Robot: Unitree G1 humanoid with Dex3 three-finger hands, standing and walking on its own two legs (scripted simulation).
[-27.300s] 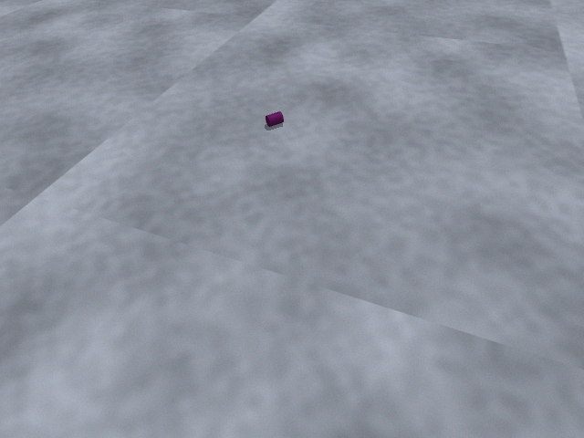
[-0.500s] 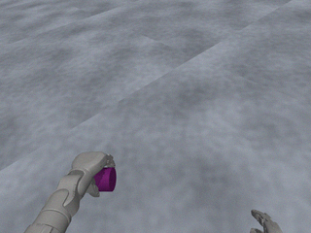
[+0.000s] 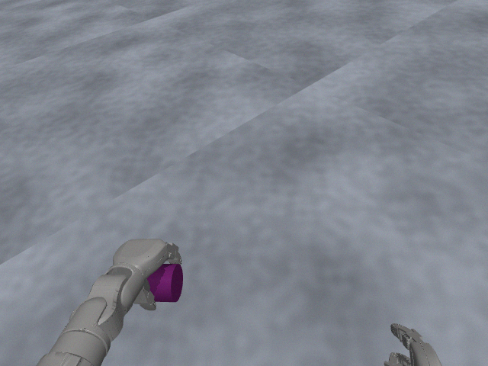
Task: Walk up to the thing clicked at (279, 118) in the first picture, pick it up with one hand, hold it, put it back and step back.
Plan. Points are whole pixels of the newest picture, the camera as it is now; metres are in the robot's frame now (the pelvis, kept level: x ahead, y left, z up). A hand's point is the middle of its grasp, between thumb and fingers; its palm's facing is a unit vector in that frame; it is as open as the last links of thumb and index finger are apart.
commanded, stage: hold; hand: left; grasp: from above
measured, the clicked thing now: (154, 282) +0.30 +0.22 -0.06
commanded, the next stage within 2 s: crouch in 0.18 s
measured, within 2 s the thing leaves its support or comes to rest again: neither
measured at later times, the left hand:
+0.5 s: hand (151, 278) +0.30 +0.22 -0.04, palm faces -0.45 -0.03 -0.89, open 9.6 cm
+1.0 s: hand (176, 292) +0.36 +0.24 -0.25, palm faces -0.40 +0.06 -0.91, open 9.6 cm
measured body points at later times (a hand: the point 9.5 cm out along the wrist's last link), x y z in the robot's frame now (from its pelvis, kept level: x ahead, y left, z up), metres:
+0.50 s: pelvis +0.01 +0.00 +0.00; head +0.02 -0.02 +0.45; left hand +0.32 +0.22 +0.01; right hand +0.16 -0.25 -0.11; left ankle +0.04 +0.13 -0.74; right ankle +0.02 -0.13 -0.74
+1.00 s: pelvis -0.03 +0.01 -0.14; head +0.10 +0.02 +0.29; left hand +0.37 +0.23 -0.19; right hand +0.04 -0.28 -0.26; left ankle +0.04 +0.13 -0.74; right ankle +0.02 -0.13 -0.74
